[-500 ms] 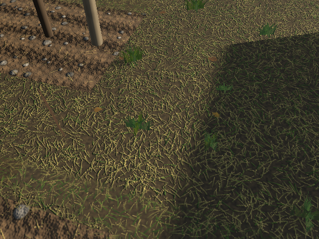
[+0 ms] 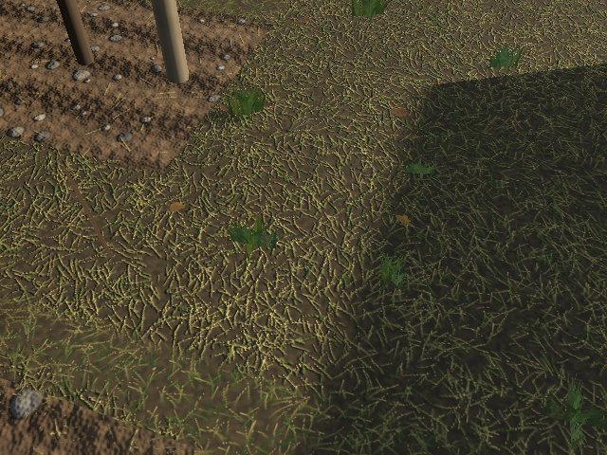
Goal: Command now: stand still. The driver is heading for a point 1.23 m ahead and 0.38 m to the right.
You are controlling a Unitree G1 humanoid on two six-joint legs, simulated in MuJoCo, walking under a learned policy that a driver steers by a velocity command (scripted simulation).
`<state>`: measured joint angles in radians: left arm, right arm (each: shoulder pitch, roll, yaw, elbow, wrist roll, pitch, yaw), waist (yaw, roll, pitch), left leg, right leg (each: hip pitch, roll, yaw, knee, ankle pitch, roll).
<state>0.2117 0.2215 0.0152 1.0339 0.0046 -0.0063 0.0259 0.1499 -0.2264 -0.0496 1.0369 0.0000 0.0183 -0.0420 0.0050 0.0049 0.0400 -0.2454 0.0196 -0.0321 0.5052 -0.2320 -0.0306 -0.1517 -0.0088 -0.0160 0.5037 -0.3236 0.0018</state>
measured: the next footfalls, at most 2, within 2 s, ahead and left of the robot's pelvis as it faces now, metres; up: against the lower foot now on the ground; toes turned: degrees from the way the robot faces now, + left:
right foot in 1.80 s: +0.41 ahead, -0.14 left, +0.00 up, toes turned -19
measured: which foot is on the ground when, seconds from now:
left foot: down 0.00-1.00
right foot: down 0.00-1.00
